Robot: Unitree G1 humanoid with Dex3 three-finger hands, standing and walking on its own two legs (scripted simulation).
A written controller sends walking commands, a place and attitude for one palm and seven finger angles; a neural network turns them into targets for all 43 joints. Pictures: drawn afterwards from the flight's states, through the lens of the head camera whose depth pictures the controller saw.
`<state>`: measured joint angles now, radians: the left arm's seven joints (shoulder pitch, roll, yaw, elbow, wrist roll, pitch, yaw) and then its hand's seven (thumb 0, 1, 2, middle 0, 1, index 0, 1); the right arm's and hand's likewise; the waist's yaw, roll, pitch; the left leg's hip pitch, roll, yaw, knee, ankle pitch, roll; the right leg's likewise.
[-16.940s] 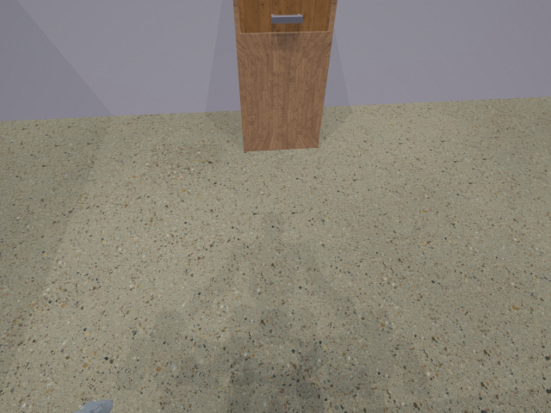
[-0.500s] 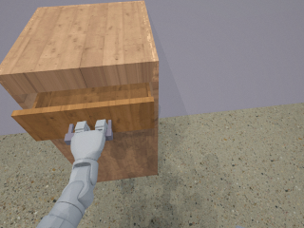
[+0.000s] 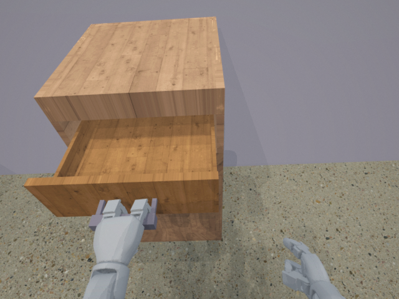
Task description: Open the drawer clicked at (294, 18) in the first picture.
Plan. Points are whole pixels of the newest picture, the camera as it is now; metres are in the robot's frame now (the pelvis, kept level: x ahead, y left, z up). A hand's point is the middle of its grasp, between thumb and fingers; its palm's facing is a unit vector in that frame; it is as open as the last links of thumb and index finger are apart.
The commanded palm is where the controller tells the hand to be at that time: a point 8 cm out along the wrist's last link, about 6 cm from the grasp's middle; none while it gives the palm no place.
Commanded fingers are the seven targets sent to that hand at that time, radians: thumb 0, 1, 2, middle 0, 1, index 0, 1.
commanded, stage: pull the drawer open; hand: left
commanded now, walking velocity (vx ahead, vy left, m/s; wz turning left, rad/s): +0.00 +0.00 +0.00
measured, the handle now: (126, 212) +0.29 +0.19 +0.01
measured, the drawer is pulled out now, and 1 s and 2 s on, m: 0.20 0.30 0.30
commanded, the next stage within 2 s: open the thumb to release the handle in 0.76 s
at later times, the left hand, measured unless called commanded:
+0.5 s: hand out of the picture +0.14 +0.16 -0.01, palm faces -0.03 -0.15 -0.99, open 6.2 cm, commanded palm +0.08 +0.17 +0.04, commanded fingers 0.00 0.90 0.90 -0.40 -1.35 -0.40 -1.35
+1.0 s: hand out of the picture +0.14 +0.16 -0.01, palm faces +0.03 -0.13 -0.99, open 6.3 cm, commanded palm +0.10 +0.17 +0.04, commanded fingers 0.00 0.34 0.66 -0.36 -1.29 -0.36 -1.29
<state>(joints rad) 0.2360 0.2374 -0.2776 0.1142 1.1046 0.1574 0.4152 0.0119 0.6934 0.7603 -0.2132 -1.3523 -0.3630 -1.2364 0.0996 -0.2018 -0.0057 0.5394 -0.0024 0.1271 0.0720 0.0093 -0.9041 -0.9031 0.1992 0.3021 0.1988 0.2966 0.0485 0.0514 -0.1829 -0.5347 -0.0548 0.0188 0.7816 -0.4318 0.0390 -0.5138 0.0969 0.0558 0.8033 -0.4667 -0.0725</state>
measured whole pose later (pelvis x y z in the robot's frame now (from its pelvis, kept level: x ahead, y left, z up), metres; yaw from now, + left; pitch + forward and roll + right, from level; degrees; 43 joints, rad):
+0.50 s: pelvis -0.02 -0.02 -0.01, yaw -1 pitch +10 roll +2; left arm 0.62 0.27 -0.19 -0.14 1.10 0.03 0.46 0.02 0.69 0.74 -0.20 -1.35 -0.37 -1.21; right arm 0.14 -0.22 -0.01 0.53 -0.03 0.08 0.09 0.01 -0.91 -0.90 0.20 0.30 0.20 0.30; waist 0.05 0.04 -0.17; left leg -0.59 -0.04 0.04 0.86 -0.44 0.01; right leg -0.59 0.11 0.06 0.91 -0.49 -0.10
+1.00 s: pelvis -0.03 -0.03 -0.02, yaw +1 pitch +11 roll +3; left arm 0.55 0.28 -0.19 -0.10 1.09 0.00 0.52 0.01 0.63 0.79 -0.28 -1.34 -0.38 -1.27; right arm 0.12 -0.23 -0.01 0.56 -0.04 0.08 0.05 0.01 -0.90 -0.90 0.20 0.30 0.20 0.30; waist 0.07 0.05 -0.17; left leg -0.65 -0.05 0.01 0.90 -0.44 0.00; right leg -0.64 0.11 0.03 0.95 -0.49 -0.11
